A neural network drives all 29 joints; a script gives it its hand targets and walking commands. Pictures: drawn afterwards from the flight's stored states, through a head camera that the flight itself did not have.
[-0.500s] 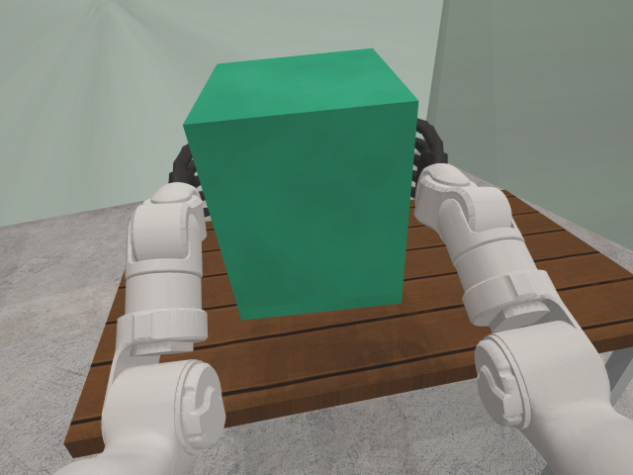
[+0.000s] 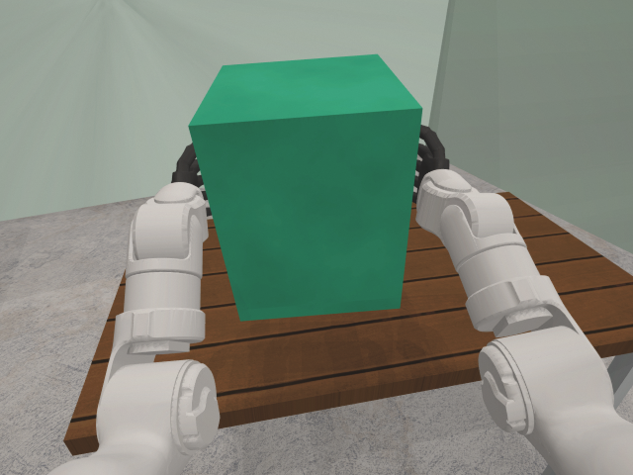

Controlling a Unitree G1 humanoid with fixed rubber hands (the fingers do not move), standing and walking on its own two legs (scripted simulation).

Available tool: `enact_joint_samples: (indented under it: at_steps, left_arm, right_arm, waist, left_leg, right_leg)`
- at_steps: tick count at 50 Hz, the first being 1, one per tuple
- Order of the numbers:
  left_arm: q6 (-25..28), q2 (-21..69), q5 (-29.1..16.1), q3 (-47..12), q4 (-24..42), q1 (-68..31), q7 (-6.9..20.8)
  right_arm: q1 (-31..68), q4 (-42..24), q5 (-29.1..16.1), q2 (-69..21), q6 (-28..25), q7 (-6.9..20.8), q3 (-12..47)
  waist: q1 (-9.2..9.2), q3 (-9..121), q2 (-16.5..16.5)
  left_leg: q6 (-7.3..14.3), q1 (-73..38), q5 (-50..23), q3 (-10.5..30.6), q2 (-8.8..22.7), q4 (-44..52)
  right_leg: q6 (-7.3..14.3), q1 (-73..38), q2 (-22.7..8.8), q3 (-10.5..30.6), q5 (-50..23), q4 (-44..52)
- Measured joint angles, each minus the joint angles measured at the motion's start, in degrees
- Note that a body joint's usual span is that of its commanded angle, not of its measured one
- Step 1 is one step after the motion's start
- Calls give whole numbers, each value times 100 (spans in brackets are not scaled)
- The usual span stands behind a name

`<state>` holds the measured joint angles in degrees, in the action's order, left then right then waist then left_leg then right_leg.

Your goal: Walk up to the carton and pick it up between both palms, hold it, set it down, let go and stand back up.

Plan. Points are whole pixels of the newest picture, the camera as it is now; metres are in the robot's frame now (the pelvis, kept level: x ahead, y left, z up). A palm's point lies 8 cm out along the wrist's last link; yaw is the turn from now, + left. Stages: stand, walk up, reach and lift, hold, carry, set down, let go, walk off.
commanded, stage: hold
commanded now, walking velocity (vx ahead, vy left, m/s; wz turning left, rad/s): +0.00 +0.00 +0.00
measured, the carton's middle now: (310, 185) +0.40 +0.01 +0.28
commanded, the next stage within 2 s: none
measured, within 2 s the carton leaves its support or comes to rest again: neither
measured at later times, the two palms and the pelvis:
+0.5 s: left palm (188, 195) +0.37 +0.15 +0.28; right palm (433, 180) +0.37 -0.14 +0.29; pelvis +0.00 +0.00 +0.00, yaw +0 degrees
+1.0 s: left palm (194, 194) +0.37 +0.15 +0.28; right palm (436, 182) +0.37 -0.14 +0.29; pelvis +0.00 +0.00 +0.00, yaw +0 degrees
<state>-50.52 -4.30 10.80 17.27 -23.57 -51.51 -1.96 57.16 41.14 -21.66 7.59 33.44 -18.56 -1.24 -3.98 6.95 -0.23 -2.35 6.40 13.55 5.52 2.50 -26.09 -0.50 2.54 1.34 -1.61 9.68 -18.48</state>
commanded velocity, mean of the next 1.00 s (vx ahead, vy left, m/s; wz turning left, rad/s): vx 0.00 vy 0.00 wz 0.00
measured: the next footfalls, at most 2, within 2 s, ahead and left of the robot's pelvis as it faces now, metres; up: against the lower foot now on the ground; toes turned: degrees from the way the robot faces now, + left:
none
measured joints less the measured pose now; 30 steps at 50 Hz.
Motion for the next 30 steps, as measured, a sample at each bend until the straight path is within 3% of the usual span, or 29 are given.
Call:
enact_joint_samples:
  at_steps: [13, 30]
  left_arm:
    - [-45, 104, 55, 78, 138, 83, -22]
    - [41, 49, 48, 183, -273, -223, -39]
  right_arm:
    - [88, 50, 30, -19, 80, 40, -140]
    - [248, 293, 147, 15, 57, 92, -129]
  waist:
    - [-35, 32, -44]
    - [47, 99, -65]
  left_leg:
    - [34, -18, 33, -32, -23, -27]
    - [36, 93, -34, -36, -46, 23]
  right_leg:
    - [-34, -23, -10, 71, -1, 15]
    - [-31, 143, -18, 118, -11, -44]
